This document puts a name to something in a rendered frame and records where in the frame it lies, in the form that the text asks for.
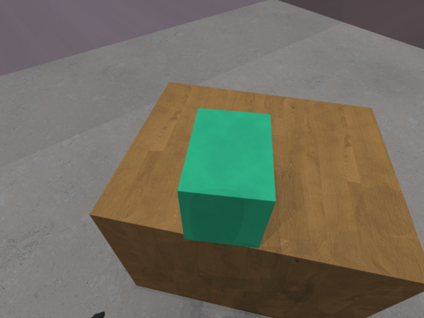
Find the pedestal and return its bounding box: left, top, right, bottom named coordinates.
left=89, top=82, right=424, bottom=318

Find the carton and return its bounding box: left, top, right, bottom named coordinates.
left=178, top=108, right=276, bottom=248

